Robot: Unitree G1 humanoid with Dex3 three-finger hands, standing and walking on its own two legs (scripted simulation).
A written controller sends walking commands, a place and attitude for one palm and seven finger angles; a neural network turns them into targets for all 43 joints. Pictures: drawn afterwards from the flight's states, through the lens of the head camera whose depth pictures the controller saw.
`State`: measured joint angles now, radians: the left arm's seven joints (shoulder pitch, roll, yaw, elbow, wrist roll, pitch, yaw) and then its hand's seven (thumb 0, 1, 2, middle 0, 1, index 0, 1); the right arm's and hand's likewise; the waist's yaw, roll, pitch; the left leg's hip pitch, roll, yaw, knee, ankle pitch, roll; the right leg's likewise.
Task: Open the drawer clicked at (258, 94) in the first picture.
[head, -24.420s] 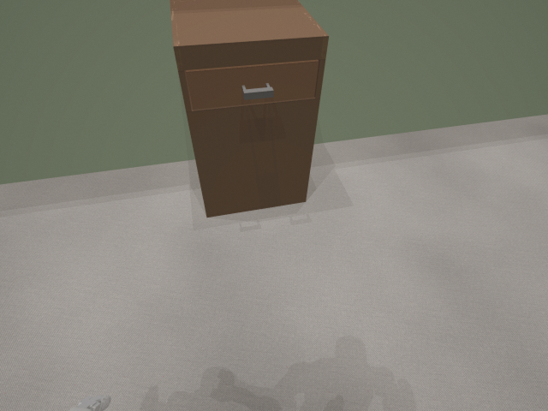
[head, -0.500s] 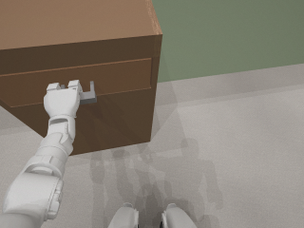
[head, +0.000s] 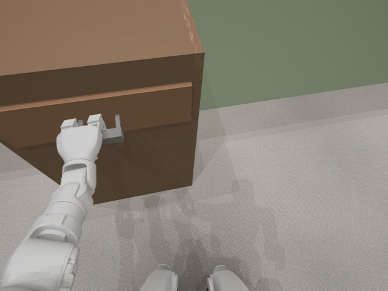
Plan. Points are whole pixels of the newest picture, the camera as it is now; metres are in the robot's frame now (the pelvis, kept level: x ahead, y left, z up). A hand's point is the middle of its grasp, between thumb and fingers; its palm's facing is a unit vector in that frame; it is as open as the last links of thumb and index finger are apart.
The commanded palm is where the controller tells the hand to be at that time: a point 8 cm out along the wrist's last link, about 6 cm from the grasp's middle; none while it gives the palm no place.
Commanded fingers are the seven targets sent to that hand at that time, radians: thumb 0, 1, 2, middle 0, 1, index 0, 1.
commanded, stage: pull the drawer open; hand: left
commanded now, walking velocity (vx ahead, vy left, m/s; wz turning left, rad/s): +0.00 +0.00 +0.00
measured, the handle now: (99, 129) +0.47 +0.22 -0.03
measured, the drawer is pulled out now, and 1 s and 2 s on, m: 0.01 0.07 0.29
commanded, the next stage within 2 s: none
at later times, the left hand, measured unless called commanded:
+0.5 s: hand (90, 174) +0.37 +0.23 -0.05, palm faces -0.03 -0.06 -1.00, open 5.6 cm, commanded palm +0.35 +0.22 +0.01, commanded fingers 0.00 0.90 0.90 -0.40 -1.35 -0.40 -1.35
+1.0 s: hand (90, 178) +0.36 +0.23 -0.05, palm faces -0.05 -0.05 -1.00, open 5.7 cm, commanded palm +0.31 +0.21 +0.01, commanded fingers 0.00 0.90 0.90 -0.40 -1.35 -0.40 -1.35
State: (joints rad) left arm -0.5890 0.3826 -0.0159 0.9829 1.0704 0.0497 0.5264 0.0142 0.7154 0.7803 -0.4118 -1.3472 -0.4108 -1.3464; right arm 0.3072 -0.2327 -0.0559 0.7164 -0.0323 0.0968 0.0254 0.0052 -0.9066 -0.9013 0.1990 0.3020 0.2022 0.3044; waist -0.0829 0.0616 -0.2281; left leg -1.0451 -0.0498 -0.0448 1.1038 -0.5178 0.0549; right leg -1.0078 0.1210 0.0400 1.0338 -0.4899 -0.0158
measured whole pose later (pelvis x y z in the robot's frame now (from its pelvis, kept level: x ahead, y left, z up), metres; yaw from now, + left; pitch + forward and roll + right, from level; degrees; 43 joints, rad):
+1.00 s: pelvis +0.00 -0.01 +0.01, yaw -1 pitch +23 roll -2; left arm -0.33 0.31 -0.04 0.80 1.07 0.10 0.56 0.00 0.72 0.78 -0.41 -1.35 -0.37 -1.35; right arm 0.27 -0.23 -0.06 0.71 -0.02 0.08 0.01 0.01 -0.91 -0.90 0.20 0.30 0.20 0.30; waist -0.05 0.05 -0.22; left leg -0.94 -0.03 -0.01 1.05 -0.50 0.05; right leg -0.92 0.10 0.01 1.00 -0.47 -0.04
